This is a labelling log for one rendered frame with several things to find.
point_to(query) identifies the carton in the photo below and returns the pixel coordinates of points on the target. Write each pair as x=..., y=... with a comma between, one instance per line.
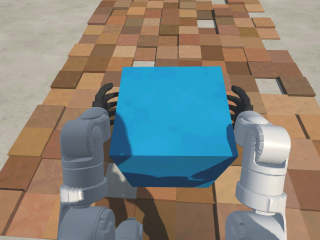
x=172, y=126

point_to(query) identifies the robot right forearm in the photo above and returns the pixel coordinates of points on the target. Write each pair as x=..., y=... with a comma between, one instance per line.
x=266, y=149

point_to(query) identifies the robot right hand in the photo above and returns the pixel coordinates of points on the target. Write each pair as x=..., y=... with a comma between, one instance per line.
x=243, y=103

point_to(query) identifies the right robot upper arm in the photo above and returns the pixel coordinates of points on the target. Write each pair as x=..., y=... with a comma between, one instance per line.
x=248, y=225

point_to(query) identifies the left robot upper arm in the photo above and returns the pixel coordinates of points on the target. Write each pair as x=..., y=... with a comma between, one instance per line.
x=91, y=223

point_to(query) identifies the robot left hand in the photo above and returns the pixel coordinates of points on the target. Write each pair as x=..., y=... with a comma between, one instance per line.
x=101, y=99

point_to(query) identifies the robot left thigh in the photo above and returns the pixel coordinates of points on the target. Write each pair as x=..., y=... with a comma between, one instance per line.
x=129, y=230

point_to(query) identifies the robot left forearm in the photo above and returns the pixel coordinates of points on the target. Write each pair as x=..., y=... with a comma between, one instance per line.
x=82, y=156

